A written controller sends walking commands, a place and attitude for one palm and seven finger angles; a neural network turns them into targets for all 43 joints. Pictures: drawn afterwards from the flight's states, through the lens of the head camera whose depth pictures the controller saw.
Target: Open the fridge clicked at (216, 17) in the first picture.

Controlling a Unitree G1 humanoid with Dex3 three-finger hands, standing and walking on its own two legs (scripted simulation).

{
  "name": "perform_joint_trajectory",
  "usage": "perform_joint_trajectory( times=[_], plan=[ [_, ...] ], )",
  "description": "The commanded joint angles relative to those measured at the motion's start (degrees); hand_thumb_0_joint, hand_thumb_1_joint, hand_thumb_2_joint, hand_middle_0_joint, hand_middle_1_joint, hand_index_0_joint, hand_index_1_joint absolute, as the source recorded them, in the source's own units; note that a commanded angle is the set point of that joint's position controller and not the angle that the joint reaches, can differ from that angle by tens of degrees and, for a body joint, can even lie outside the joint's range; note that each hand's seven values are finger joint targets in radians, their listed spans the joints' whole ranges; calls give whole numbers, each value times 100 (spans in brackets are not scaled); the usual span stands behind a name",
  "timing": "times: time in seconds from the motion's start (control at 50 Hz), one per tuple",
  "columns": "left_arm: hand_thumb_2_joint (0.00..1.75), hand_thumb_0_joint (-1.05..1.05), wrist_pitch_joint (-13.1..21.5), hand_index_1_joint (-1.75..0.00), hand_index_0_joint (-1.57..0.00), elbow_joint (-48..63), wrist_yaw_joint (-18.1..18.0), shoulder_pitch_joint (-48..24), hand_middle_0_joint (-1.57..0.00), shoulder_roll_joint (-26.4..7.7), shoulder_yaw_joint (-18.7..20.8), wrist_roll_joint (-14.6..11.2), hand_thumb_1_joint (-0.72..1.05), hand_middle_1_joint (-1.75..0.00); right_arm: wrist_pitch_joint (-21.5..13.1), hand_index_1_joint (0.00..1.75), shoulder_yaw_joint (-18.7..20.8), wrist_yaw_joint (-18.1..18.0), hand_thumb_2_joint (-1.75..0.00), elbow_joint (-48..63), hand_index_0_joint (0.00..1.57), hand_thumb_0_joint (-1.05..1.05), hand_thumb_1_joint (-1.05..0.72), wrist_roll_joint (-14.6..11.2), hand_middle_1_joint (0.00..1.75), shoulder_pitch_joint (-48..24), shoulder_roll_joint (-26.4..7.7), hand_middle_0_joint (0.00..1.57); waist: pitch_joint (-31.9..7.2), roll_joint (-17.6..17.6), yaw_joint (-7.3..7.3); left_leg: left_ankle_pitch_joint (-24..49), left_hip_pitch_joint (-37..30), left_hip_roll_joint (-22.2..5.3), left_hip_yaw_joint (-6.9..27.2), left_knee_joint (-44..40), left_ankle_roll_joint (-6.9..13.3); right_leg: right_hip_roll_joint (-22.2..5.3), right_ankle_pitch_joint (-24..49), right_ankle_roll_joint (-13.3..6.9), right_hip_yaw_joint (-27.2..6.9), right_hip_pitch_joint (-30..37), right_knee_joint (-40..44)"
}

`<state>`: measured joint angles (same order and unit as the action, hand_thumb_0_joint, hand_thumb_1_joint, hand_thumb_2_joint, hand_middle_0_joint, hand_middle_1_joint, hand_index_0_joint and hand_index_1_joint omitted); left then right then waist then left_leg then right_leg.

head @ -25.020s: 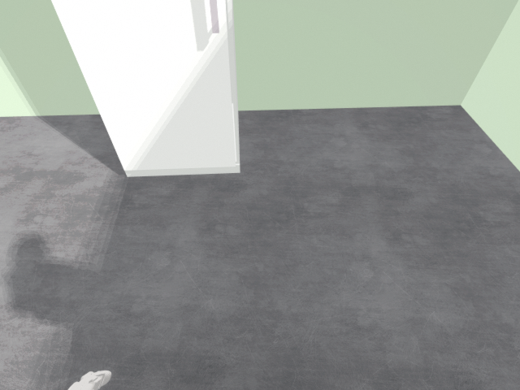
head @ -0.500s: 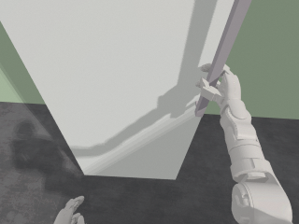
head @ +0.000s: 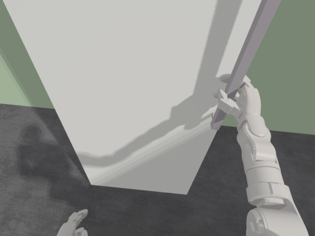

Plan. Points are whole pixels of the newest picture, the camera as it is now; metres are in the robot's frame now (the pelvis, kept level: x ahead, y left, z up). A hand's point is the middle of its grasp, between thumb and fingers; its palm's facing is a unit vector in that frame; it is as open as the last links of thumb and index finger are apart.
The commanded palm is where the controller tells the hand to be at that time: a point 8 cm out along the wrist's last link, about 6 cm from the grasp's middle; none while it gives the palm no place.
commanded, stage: grip the handle and tug to test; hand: right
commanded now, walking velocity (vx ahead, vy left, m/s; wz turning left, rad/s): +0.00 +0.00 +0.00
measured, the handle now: (238, 64) +0.47 -0.13 +0.24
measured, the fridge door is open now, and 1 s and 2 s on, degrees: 0 19 40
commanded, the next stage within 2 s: pull the door a little, standing still in 0.08 s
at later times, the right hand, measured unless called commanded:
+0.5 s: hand (223, 118) +0.36 -0.10 +0.16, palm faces -0.03 +1.00 +0.00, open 5.9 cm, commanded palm +0.31 -0.16 +0.16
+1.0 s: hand (214, 165) +0.24 -0.07 +0.15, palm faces -0.02 +0.99 -0.16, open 6.9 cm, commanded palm +0.21 -0.12 +0.16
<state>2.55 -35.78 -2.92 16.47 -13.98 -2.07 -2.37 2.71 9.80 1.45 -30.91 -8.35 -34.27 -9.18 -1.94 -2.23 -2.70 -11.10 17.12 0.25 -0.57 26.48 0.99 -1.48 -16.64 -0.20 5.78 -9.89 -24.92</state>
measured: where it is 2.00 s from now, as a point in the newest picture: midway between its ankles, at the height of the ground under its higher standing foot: outside the picture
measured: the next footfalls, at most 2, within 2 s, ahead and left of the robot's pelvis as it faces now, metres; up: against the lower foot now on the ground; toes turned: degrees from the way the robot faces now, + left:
right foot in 1.52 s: -0.07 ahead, -0.02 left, +0.00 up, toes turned -23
left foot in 1.70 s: +0.01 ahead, +0.38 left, +0.00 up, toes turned -30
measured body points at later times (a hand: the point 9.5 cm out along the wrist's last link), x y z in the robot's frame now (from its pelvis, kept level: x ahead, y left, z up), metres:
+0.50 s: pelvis +0.02 +0.00 +0.00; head +0.00 +0.02 +0.45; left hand +0.22 +0.21 -0.08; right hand +0.35 -0.16 +0.16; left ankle +0.03 +0.11 -0.74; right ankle -0.04 -0.11 -0.74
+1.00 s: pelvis -0.05 +0.01 +0.00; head -0.03 +0.04 +0.45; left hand +0.13 +0.22 -0.10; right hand +0.23 -0.12 +0.16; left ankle +0.03 +0.11 -0.74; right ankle -0.04 -0.11 -0.74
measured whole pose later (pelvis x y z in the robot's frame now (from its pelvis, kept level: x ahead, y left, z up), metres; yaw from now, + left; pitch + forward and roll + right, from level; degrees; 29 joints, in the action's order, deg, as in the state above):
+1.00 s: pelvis -0.05 +0.01 +0.00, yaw -3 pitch +0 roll -2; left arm -7.4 -29.8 -4.0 9.0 -9.7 -2.7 0.4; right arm -1.1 -6.7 -5.4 15.1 -1.9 2.1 -9.2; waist 1.7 -1.7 -2.6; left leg -8.0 19.1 -1.6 -3.0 27.2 1.2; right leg 0.0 -11.8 0.3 3.1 -12.5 -24.5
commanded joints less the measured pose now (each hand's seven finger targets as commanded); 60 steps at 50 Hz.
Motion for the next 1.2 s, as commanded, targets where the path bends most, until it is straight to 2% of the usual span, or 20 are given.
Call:
perform_joint_trajectory(
  times=[0.0,0.08,0.16,0.18,0.22,0.36,0.48,0.5,0.52,0.54,0.56,0.58,0.68,0.74,0.84,0.88,0.98,1.08,1.14,1.18],
  plan=[
    [90,0,227,-30,-20,981,0,-684,-20,-621,259,-30,90,-30,-353,140,288,154,-90,2325,45,0,-90,-54,140,-1539,-1036,45,-2030,420,528,2612,-1950,-59,-83,-24,90,128,2301,-133,-169,74,213],
    [90,0,148,-30,-20,1056,31,-755,-20,-587,271,-15,90,-30,-33,140,169,109,-90,2871,45,0,-90,-72,140,-976,-838,45,-2050,400,545,3063,-2075,-61,-122,0,81,125,2749,-114,-149,210,185],
    [90,0,8,-30,-20,1117,19,-846,-20,-572,279,8,90,-30,260,140,269,64,-90,3301,45,0,-90,-33,140,-714,-971,45,-2074,474,567,3380,-2204,-73,-121,31,74,149,2939,-120,-136,272,138],
    [90,0,-6,-30,-20,1081,17,-872,-20,-540,244,4,90,-30,336,140,-171,59,-90,3358,45,0,-90,-24,140,-1175,-598,45,-1952,352,403,3301,-2008,-72,-145,8,61,158,2888,-118,-153,326,134],
    [90,0,-15,-30,-20,961,-16,-822,-20,-514,262,18,90,-30,466,140,-418,-60,-90,3273,45,0,-90,9,140,-1804,-366,45,-1814,272,235,3082,-1660,-38,-177,-34,42,156,2831,-123,-207,488,42],
    [90,0,-133,-30,-20,1148,43,-1044,-20,-481,209,89,90,-30,560,140,-507,-35,-90,3750,45,0,-90,14,140,-457,-246,45,-1988,533,493,3233,-1947,-85,-232,96,88,175,3055,-108,-296,485,7],
    [90,0,-326,-30,-20,1415,102,-1423,-20,-375,113,66,90,-30,750,140,-718,76,-90,4667,45,0,-90,-14,140,592,-144,45,-1589,510,561,2722,-1858,-100,-237,38,84,160,2526,-114,-323,327,106],
    [90,0,-361,-30,-20,1374,78,-1453,-20,-387,78,60,90,-30,822,140,-594,48,-90,4682,45,0,-90,-26,140,292,-337,45,-1450,534,520,2508,-1751,-85,-224,-20,78,176,2295,-115,-340,292,132],
    [90,0,-359,-30,-20,1472,-67,-1576,-20,-459,107,144,90,-30,33,140,-646,-237,-90,5741,45,0,-90,352,140,-706,-1170,45,-768,192,208,1997,-978,-464,268,-560,-51,-75,1894,-245,-420,84,-83],
    [90,0,-432,-30,-20,1236,-140,-1480,-20,-379,103,207,90,-30,-131,140,-907,-348,-90,4781,45,0,-90,394,140,327,-596,45,-665,433,178,1461,-667,-549,233,-694,-20,-91,1664,-250,-526,200,-186],
    [90,0,-480,-30,-20,1248,-147,-1481,-20,-418,127,234,90,-30,-279,140,-947,-398,-90,4872,45,0,-90,452,140,704,-592,45,-691,615,258,1318,-632,-508,171,-759,-4,-131,1748,-226,-625,220,-136],
    [90,0,-539,-30,-20,1268,-150,-1478,-20,-378,133,264,90,-30,-393,140,-1166,-397,-90,5047,45,0,-90,485,140,868,-435,45,-824,633,197,1466,-612,-505,160,-721,-16,-179,1974,-218,-628,391,-111],
    [90,0,-800,-30,-20,1459,-155,-1519,-20,-324,170,256,90,-30,-784,140,-1303,-436,-90,5676,45,0,-90,554,140,1300,-456,45,-1597,63,128,2238,-956,-366,-20,-234,-128,-413,3199,-184,-698,771,56],
    [90,0,-876,-30,-20,1581,-151,-1546,-20,-250,183,253,90,-30,-923,140,-1310,-466,-90,6007,45,0,-90,581,140,1631,-461,45,-1747,173,139,2331,-1072,-317,-45,-111,-176,-462,3330,-170,-678,698,100],
    [90,0,-820,-30,-20,1637,-141,-1570,-20,-185,168,274,90,-30,-1097,140,-1392,-523,-90,6301,45,0,-90,654,140,2006,-375,45,-1479,220,128,1602,-1072,-219,-103,61,-234,-541,2859,-223,-864,167,397],
    [90,0,-770,-30,-20,1624,-134,-1592,-20,-158,166,272,90,-30,-1114,140,-1391,-559,-90,6354,45,0,-90,695,140,2117,-349,45,-1295,72,131,1088,-1096,-183,-111,159,-245,-596,2418,-255,-969,-209,587],
    [90,0,-602,-30,-20,1537,-139,-1636,-20,-67,170,275,90,-30,-1157,140,-1430,-633,-90,6610,45,0,-90,801,140,2339,-331,45,-901,266,92,61,-1077,-279,92,-173,-214,-545,776,-309,-1063,-1006,791],
    [90,0,-418,-30,-20,1424,-96,-1451,-20,40,235,244,90,-30,-1147,140,-1392,-683,-90,7029,45,0,-90,905,140,2583,-453,45,-998,685,-36,-978,-527,-454,58,-1117,-168,-106,511,-167,-647,-367,291],
    [90,0,-274,-30,-20,1366,-96,-1314,-20,46,277,231,90,-30,-1096,140,-1380,-683,-90,7278,45,0,-90,939,140,2753,-526,45,-1005,471,-99,-1056,-218,-475,-125,-1053,-133,-28,603,-136,-618,-106,115],
    [90,0,-164,-30,-20,1339,-113,-1279,-20,40,308,223,90,-30,-1050,140,-1423,-669,-90,7364,45,0,-90,930,140,2886,-505,45,-950,173,-124,-985,-316,-347,-195,-619,-154,-182,477,-183,-908,-285,364]
  ],
)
